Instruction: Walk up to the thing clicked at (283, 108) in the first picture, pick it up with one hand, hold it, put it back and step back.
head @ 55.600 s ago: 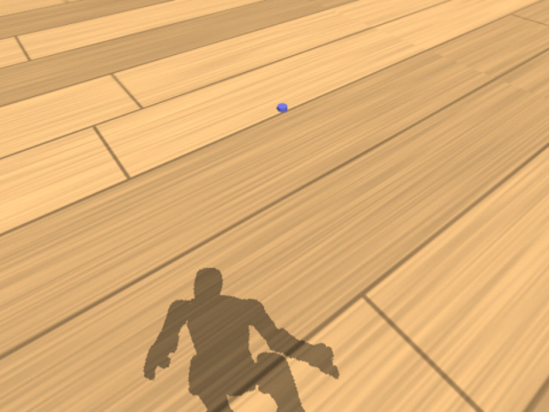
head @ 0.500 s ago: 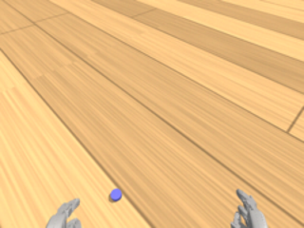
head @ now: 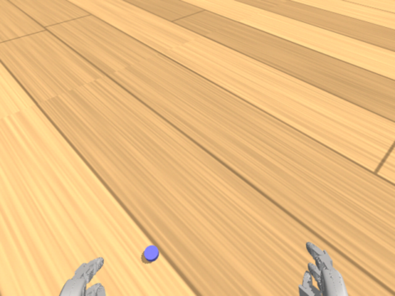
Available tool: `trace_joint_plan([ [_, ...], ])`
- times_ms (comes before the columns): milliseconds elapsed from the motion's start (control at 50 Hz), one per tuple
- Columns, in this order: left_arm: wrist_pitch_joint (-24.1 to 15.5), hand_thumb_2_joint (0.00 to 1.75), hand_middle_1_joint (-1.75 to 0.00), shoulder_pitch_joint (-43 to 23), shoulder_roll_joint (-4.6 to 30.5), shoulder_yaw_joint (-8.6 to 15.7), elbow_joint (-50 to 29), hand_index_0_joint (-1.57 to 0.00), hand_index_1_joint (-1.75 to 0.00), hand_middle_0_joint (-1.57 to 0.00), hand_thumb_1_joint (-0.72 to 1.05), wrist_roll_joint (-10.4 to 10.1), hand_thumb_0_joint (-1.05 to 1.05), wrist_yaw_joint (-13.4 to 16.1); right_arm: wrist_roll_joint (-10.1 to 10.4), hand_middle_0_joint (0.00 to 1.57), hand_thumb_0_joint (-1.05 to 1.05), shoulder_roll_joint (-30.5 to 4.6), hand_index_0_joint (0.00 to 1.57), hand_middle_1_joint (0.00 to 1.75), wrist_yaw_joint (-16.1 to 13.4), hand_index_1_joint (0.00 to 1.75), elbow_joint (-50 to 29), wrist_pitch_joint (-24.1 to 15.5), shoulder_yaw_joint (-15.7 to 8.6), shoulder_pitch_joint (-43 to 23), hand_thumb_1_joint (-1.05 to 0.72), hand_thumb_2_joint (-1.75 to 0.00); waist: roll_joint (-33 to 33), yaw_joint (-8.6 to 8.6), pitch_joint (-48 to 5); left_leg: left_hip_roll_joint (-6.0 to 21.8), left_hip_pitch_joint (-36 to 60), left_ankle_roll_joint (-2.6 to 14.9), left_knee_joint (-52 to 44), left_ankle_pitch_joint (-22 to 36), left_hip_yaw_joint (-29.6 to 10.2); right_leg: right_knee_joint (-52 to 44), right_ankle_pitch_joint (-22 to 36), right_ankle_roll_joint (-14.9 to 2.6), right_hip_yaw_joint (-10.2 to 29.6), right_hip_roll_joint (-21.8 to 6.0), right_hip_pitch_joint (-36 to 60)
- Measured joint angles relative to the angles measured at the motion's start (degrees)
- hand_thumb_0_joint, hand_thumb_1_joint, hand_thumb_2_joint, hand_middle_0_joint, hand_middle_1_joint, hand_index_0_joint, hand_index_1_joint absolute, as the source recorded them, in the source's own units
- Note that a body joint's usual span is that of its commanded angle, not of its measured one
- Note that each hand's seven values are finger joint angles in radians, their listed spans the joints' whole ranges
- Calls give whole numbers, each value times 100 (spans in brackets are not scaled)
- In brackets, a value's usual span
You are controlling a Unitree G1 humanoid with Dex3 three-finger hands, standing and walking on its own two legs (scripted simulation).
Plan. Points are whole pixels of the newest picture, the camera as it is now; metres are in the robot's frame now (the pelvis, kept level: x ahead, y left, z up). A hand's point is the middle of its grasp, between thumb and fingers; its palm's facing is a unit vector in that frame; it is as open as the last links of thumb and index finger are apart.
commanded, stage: home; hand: left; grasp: from above
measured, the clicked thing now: (151, 253) +0.48 +0.21 -0.70
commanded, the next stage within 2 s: stand in 0.76 s
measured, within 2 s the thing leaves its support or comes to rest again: neither
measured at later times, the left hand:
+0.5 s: hand out of the picture +0.16 +0.18 -0.05, palm faces +0.04 -0.98 -0.20, open 7.4 cm
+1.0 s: hand out of the picture +0.16 +0.21 -0.08, palm faces +0.01 -0.95 -0.32, open 7.4 cm
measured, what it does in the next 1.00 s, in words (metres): stands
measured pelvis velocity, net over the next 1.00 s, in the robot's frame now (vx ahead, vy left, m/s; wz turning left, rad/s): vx -0.01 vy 0.00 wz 0.00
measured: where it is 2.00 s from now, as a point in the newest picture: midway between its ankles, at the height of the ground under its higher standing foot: outside the picture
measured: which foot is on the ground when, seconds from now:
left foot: down 0.00-1.00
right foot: down 0.00-1.00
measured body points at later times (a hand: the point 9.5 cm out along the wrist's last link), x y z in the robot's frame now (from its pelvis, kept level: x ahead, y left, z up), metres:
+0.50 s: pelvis +0.00 +0.00 +0.00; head +0.02 +0.01 +0.45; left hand +0.16 +0.23 -0.03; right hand +0.16 -0.24 -0.06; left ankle +0.01 +0.11 -0.68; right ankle -0.02 -0.13 -0.68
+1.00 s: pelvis -0.01 +0.00 +0.02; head +0.02 +0.01 +0.47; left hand +0.15 +0.26 -0.06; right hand +0.14 -0.26 -0.09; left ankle +0.01 +0.11 -0.68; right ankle -0.02 -0.13 -0.68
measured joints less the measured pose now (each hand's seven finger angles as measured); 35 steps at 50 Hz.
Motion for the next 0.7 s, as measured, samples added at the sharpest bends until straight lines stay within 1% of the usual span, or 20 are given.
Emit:
trace_joint_plan([
  [700, -16, 90, -30, 23, 4, 0, -31, -20, -30, -20, 91, -9, 1, 2, 13, 21, 1, -17, 20, 30, 27, 30, -63, 52, -31, 44, -90, -90, 10, -5, -2, 2, -43, -7, 25, -11, 12, 48, -18, -7, 14, 2, -58],
])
